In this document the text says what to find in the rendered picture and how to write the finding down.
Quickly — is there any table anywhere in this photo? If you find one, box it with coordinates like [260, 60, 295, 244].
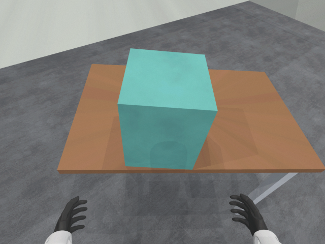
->
[57, 64, 325, 215]

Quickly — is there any left robot hand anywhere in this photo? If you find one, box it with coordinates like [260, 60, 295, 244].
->
[54, 196, 87, 233]

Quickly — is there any carton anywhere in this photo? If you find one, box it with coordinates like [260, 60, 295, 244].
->
[117, 48, 218, 170]

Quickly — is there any right robot forearm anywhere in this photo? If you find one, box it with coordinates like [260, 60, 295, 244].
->
[253, 230, 281, 244]

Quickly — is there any right robot hand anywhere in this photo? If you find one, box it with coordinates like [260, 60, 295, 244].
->
[229, 194, 268, 236]

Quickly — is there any left robot forearm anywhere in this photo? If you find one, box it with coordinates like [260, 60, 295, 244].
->
[45, 230, 72, 244]

